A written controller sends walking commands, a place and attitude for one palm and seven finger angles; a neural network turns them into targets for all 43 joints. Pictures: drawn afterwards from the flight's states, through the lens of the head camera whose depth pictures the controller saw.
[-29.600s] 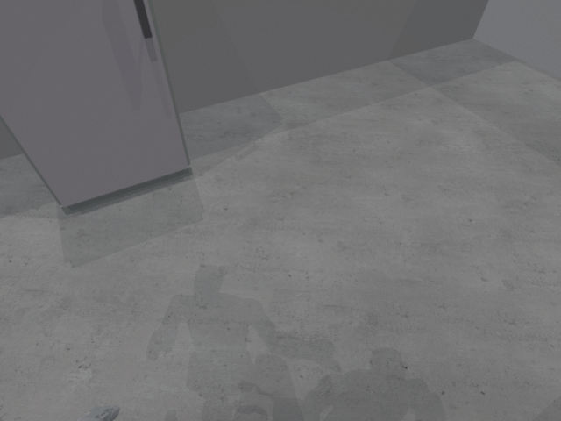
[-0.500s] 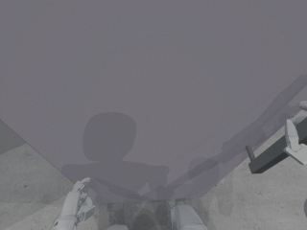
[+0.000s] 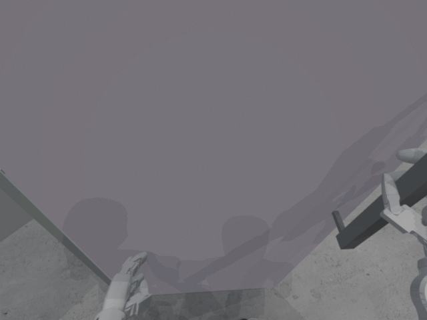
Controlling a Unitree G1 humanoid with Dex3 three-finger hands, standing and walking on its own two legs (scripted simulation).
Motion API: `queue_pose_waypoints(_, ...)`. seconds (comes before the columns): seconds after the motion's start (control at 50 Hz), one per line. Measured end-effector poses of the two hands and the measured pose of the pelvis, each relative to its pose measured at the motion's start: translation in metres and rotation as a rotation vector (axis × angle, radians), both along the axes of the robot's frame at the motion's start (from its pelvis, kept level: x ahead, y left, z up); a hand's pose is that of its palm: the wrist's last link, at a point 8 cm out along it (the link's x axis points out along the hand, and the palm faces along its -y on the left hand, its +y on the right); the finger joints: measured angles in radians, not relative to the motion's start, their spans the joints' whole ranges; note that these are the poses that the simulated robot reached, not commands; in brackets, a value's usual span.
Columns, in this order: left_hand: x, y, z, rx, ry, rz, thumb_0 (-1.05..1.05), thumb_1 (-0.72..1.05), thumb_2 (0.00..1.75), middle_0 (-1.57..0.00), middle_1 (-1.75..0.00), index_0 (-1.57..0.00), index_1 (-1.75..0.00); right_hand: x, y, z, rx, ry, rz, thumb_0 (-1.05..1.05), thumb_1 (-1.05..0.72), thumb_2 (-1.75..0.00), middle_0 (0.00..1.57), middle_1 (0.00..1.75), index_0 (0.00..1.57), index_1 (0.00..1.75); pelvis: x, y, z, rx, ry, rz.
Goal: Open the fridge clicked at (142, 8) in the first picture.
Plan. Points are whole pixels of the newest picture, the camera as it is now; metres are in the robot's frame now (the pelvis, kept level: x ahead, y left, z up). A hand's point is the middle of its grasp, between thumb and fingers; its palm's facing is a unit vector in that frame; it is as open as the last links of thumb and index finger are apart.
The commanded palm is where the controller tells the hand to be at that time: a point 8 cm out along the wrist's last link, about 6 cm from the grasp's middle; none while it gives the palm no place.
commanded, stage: walk backward, drawing the door open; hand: right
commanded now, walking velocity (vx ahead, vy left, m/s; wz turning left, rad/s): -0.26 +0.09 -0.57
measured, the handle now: (391, 182) +0.29 -0.24 +0.17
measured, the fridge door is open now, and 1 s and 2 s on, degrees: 47 79 72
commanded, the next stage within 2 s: stop walking and hold the door back in 0.62 s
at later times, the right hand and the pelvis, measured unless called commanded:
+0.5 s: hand out of the picture +0.07 -0.19 +0.18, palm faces +0.46 +0.86 -0.23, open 6.8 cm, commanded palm +0.02 -0.22 +0.17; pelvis -0.11 +0.05 +0.01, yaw -17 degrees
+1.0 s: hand out of the picture -0.03 -0.13 +0.18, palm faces +0.71 +0.65 -0.28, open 6.4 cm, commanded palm -0.05 -0.19 +0.16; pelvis -0.19 +0.19 +0.02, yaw -32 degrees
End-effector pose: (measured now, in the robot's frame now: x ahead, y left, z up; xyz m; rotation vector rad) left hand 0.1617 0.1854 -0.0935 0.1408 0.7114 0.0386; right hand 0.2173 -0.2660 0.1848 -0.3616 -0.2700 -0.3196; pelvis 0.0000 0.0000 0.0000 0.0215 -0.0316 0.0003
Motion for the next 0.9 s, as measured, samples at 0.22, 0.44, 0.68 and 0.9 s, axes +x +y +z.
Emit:
queue_pose_waypoints(0.22, -0.032, 0.083, 0.016, 0.156, 0.047, -0.004, 0.01, 0.9, 0.9, -0.2, -0.3, -0.21, -0.3, -0.092, 0.014, 0.002, -0.03, 0.024, -0.162, -0.15, -0.55, -0.74, 0.46, 1.4, 0.33, 1.39, -0.042, 0.039, 0.01, -0.075, 0.01, -0.11)
queue_pose_waypoints(0.44, -0.053, 0.077, 0.033, 0.228, -0.046, -0.095, 0.01, 0.91, 0.9, -0.2, -0.3, -0.2, -0.3, -0.168, 0.033, -0.005, 0.039, -0.1, -0.079, -0.12, -0.54, -0.76, 0.46, 1.4, 0.3, 1.39, -0.095, 0.043, -0.003, -0.035, 0.03, -0.236)
queue_pose_waypoints(0.68, -0.097, 0.02, 0.009, -0.015, 0.036, -0.391, 0.01, 0.9, 0.9, -0.2, -0.3, -0.21, -0.3, -0.253, 0.079, 0.0, 0.069, -0.026, -0.25, -0.04, -0.59, -0.79, 0.46, 1.4, 0.27, 1.4, -0.142, 0.1, 0.011, 0.016, 0.012, -0.394)
queue_pose_waypoints(0.9, -0.087, 0.102, -0.004, 0.081, 0.096, -0.482, 0.01, 0.9, 0.9, -0.2, -0.3, -0.21, -0.3, -0.303, 0.116, 0.002, 0.012, 0.01, -0.445, -0.11, -0.55, -0.83, 0.46, 1.4, 0.29, 1.39, -0.174, 0.174, 0.014, -0.09, 0.037, -0.493)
